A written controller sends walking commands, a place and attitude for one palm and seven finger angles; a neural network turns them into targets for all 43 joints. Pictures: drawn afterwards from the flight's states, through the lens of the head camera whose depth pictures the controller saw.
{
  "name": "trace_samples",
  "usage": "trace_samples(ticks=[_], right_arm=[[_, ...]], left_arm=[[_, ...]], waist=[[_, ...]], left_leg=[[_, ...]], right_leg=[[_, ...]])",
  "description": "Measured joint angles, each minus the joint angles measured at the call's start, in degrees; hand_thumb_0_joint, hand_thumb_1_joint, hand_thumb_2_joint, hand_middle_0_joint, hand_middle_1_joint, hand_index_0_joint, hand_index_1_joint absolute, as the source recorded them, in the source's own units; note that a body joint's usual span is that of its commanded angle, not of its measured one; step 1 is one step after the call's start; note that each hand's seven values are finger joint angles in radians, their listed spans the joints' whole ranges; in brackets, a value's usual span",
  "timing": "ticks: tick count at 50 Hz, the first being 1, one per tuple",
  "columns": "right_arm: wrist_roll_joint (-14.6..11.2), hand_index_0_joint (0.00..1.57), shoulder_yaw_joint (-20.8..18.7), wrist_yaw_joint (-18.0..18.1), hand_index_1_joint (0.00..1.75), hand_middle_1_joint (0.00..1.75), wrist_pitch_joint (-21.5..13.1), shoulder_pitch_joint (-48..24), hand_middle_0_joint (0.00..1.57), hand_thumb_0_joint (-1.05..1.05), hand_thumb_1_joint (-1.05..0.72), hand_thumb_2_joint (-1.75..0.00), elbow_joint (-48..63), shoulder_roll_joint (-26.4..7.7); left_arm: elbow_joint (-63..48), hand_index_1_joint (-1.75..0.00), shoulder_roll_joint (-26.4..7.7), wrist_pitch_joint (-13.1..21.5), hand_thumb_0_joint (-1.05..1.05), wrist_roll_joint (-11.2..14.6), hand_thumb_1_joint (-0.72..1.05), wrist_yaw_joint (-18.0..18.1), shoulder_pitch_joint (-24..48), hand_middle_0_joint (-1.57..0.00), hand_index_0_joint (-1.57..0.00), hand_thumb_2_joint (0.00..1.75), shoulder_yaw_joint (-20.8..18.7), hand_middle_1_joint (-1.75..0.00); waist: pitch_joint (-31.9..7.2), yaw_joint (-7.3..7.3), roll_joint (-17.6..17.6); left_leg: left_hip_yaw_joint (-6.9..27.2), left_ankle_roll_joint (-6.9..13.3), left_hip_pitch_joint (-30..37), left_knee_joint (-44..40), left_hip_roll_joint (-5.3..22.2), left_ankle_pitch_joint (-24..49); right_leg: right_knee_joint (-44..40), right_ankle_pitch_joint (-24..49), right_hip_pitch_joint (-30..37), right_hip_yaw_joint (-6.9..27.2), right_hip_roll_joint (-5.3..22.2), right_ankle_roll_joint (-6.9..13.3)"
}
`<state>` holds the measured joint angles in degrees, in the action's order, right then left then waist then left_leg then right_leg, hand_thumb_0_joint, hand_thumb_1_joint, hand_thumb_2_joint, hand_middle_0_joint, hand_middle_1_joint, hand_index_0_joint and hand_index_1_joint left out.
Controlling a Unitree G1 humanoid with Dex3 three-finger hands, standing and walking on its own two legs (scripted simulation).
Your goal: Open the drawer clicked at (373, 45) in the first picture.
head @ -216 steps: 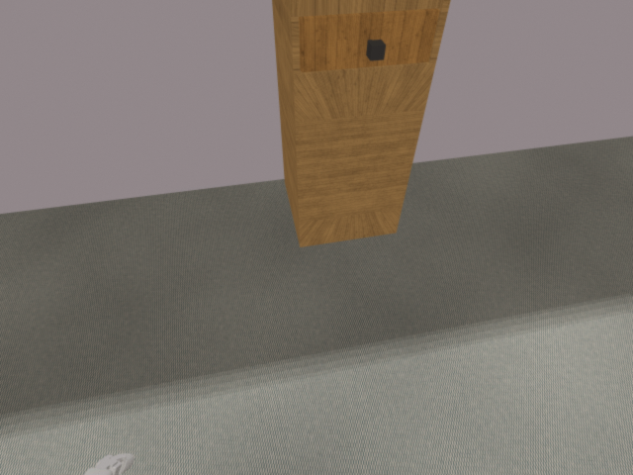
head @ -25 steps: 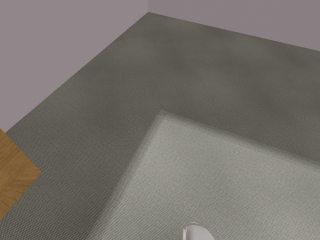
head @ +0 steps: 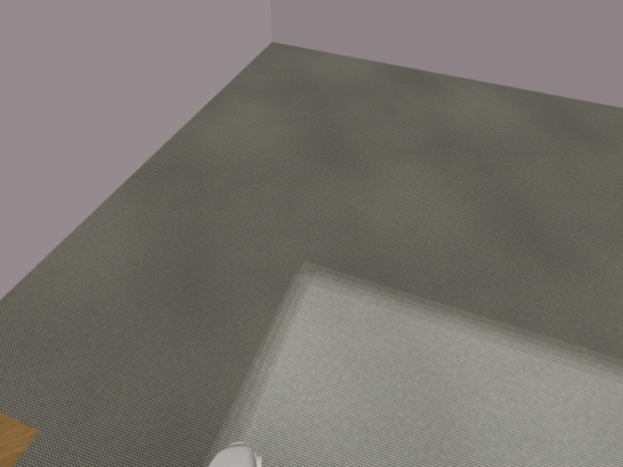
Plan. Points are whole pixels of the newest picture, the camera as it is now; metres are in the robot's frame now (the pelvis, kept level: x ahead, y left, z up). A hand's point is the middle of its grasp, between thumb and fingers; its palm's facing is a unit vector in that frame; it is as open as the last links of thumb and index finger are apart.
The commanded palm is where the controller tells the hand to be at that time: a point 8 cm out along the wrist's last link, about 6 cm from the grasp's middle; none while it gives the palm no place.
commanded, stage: turn to face it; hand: left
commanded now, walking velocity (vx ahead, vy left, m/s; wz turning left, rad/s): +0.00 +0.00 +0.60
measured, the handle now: out of the picture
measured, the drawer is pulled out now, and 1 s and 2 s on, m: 0.00 0.00 0.00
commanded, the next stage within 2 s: none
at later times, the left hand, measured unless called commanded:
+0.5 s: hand (186, 418) +0.21 +0.21 -0.15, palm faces +0.23 -0.94 -0.25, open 7.4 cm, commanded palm none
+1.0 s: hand out of the picture +0.02 +0.19 -0.19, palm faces +0.56 -0.79 -0.23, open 7.4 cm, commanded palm none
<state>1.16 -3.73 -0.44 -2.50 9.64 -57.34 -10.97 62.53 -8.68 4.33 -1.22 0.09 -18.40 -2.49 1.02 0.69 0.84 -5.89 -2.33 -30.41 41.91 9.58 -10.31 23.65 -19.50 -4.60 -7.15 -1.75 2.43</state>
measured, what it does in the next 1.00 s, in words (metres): walks ahead, turning left: left foot, then right foot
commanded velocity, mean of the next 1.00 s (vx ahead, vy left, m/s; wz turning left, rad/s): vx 0.00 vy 0.00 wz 0.60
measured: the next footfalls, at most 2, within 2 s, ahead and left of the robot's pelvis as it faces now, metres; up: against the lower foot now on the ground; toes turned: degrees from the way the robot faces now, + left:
left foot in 0.08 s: +0.18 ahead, +0.14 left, +0.00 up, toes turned +11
right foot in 0.50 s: +0.21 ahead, -0.11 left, +0.00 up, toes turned +8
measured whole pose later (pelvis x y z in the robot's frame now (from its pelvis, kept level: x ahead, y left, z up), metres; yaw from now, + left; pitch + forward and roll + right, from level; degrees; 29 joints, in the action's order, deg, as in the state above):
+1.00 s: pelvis +0.11 +0.00 -0.01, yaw +32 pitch +0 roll +0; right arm 0.6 -4.2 -1.4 1.8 6.7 -51.9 -13.5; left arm 54.3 -14.3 -2.7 -1.0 0.6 -15.3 -3.9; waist 5.2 1.9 -3.4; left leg -6.4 0.6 -17.4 36.1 1.4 -18.0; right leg 44.8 -25.6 -19.1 -15.0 11.7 -3.5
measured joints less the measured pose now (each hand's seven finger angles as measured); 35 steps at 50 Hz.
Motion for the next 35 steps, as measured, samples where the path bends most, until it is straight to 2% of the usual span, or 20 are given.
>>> trace_samples(ticks=[2,4,6,8,9,11,15,18,21,24,25,26,27,29,32,35], right_arm=[[0.0,0.20,0.4,-0.1,0.30,0.30,-0.2,-1.0,0.19,0.01,-0.93,-0.90,0.0,0.1],[0.2,0.20,0.8,0.0,0.30,0.30,-0.9,-1.4,0.19,0.01,-0.93,-0.90,-0.1,0.4],[0.2,0.20,1.4,0.3,0.30,0.30,-1.5,-1.8,0.19,0.01,-0.92,-0.90,-0.2,1.5],[0.0,0.20,2.1,0.6,0.30,0.30,-1.6,-1.4,0.19,0.01,-0.92,-0.90,-0.4,2.5],[-0.1,0.20,2.3,0.8,0.30,0.30,-1.4,-1.0,0.20,0.01,-0.92,-0.90,-0.6,2.9],[-0.7,0.21,1.2,1.9,0.30,0.30,-1.4,-0.1,0.20,-0.01,-0.94,-0.90,-0.4,3.0],[-0.4,0.21,0.9,1.7,0.30,0.30,0.3,1.5,0.20,-0.02,-0.96,-0.90,-0.9,1.5],[-0.2,0.21,0.7,1.1,0.30,0.30,1.9,3.0,0.20,-0.01,-0.94,-0.90,-1.3,1.1],[0.1,0.21,0.2,0.7,0.30,0.30,3.2,4.1,0.20,0.00,-0.93,-0.90,-1.2,0.7],[0.1,0.21,-0.4,0.5,0.30,0.30,4.2,4.7,0.20,0.00,-0.92,-0.90,-0.6,0.2],[0.0,0.21,-0.6,0.4,0.30,0.30,4.4,5.1,0.20,0.00,-0.92,-0.90,-0.2,0.0],[-0.2,0.21,-1.0,0.3,0.30,0.30,4.7,5.0,0.20,0.00,-0.91,-0.90,-0.1,-0.3],[-0.2,0.21,-1.3,0.3,0.30,0.30,5.1,4.8,0.20,0.01,-0.91,-0.90,0.1,-0.7],[-0.1,0.20,-1.9,0.1,0.30,0.30,5.8,4.7,0.20,0.01,-0.91,-0.90,0.7,-1.5],[0.1,0.20,-2.4,-0.4,0.30,0.30,6.3,4.1,0.20,0.01,-0.91,-0.90,1.4,-2.5],[0.1,0.20,-2.4,-0.6,0.30,0.30,6.3,3.5,0.20,0.01,-0.91,-0.90,2.1,-3.2]], left_arm=[[0.4,-0.30,0.3,-0.1,0.00,0.0,0.91,0.0,-1.1,-0.20,-0.20,0.89,0.1,-0.30],[1.0,-0.30,0.4,-0.3,0.00,0.2,0.91,0.2,-2.2,-0.20,-0.20,0.89,0.3,-0.30],[1.8,-0.30,0.0,-1.2,0.00,0.8,0.91,0.6,-1.8,-0.20,-0.20,0.89,0.4,-0.30],[1.8,-0.30,-0.3,-2.1,0.00,0.9,0.91,0.9,-1.0,-0.20,-0.20,0.89,0.5,-0.30],[1.6,-0.30,-0.5,-2.5,0.00,0.9,0.91,1.0,-0.3,-0.20,-0.20,0.89,0.4,-0.30],[0.4,-0.30,-0.7,-3.1,0.00,0.8,0.91,0.9,1.8,-0.20,-0.20,0.89,0.1,-0.30],[-3.6,-0.30,-1.3,-4.1,0.00,0.7,0.91,0.8,6.7,-0.19,-0.20,0.89,-0.8,-0.30],[-6.3,-0.30,-1.7,-4.8,0.00,0.6,0.91,0.8,9.7,-0.19,-0.19,0.89,-1.4,-0.29],[-8.4,-0.30,-1.8,-5.2,0.00,0.6,0.91,0.8,11.4,-0.19,-0.19,0.89,-1.6,-0.29],[-9.9,-0.30,-1.7,-4.9,0.00,0.7,0.91,0.8,11.8,-0.19,-0.19,0.89,-1.5,-0.29],[-10.5,-0.30,-1.9,-4.5,0.00,0.7,0.91,0.8,11.4,-0.19,-0.19,0.89,-1.3,-0.29],[-10.7,-0.30,-1.7,-4.1,0.00,0.3,0.91,0.9,11.4,-0.19,-0.20,0.89,-1.2,-0.29],[-10.9,-0.30,-1.4,-3.9,0.00,0.2,0.91,1.0,11.2,-0.20,-0.20,0.89,-0.9,-0.30],[-11.3,-0.30,-1.0,-4.2,0.00,0.0,0.91,1.0,10.3,-0.20,-0.20,0.89,-0.3,-0.30],[-11.2,-0.30,-0.6,-4.6,0.00,0.1,0.90,1.2,8.7,-0.20,-0.20,0.89,0.0,-0.30],[-11.0,-0.30,-0.5,-4.7,0.00,0.1,0.90,1.2,7.6,-0.20,-0.20,0.89,0.4,-0.30]], waist=[[0.6,0.77,-0.4],[1.2,0.84,-1.2],[2.2,0.83,-2.8],[2.7,0.60,-3.0],[2.8,0.27,-2.7],[3.0,-0.40,-2.3],[3.3,-1.12,-1.6],[2.8,-1.63,-1.3],[2.1,-2.45,-0.6],[1.4,-3.02,0.5],[1.0,-2.97,0.5],[1.1,-2.82,1.0],[1.2,-2.88,1.4],[1.0,-3.03,1.7],[0.8,-2.89,1.5],[1.3,-2.79,1.1]], left_leg=[[-0.9,0.5,2.4,-4.5,-1.3,0.5],[-2.1,1.8,5.8,-8.9,-3.3,4.7],[-2.9,4.0,6.5,-5.9,-4.7,0.9],[-3.1,5.1,8.2,-5.9,-5.2,-2.4],[-2.8,5.2,9.2,-6.7,-5.4,-2.7],[-2.1,4.7,10.9,-9.3,-6.1,-1.8],[0.1,5.0,12.6,-13.0,-7.7,-0.2],[2.0,4.5,12.8,-14.0,-8.7,0.3],[4.1,3.7,12.6,-13.7,-9.3,0.1],[6.2,2.4,11.5,-11.6,-9.6,-0.9],[6.7,1.9,10.7,-10.1,-10.0,-1.7],[7.2,1.4,9.4,-6.7,-10.0,-5.6],[7.4,1.0,7.6,-1.4,-10.3,-10.8],[6.7,0.6,3.7,10.7,-10.7,-15.0],[4.9,-0.2,0.4,22.5,-9.4,-12.5],[4.4,-1.3,0.1,25.0,-7.8,-10.3]], right_leg=[[0.9,-2.3,1.8,0.0,0.4,-1.0],[5.3,-5.9,2.2,-0.1,1.6,-2.1],[19.1,-9.6,-2.4,0.9,3.7,-2.9],[33.5,-12.2,-8.5,2.7,3.6,-3.5],[37.9,-12.1,-11.1,2.9,3.6,-3.9],[40.5,-10.5,-15.5,3.2,4.5,-4.9],[35.4,-6.3,-21.0,4.3,6.0,-6.2],[31.1,-4.0,-22.4,5.0,6.4,-6.7],[25.0,-2.6,-21.0,5.1,5.9,-6.8],[15.5,0.4,-16.5,4.5,4.6,-6.7],[10.6,3.1,-14.2,4.2,4.6,-6.2],[10.0,5.1,-13.9,3.6,4.5,-4.4],[10.8,4.9,-13.8,2.8,4.7,-3.0],[10.5,3.7,-12.7,1.0,5.7,-1.5],[7.5,4.2,-10.5,-1.1,6.9,-1.3],[5.5,4.9,-9.0,-3.5,7.8,-1.2]])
